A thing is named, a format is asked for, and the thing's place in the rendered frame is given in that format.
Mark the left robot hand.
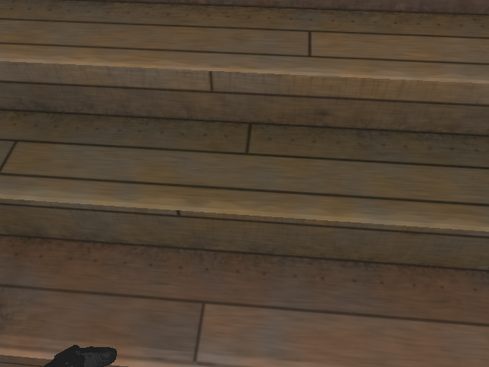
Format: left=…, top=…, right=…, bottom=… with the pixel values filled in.
left=44, top=345, right=117, bottom=367

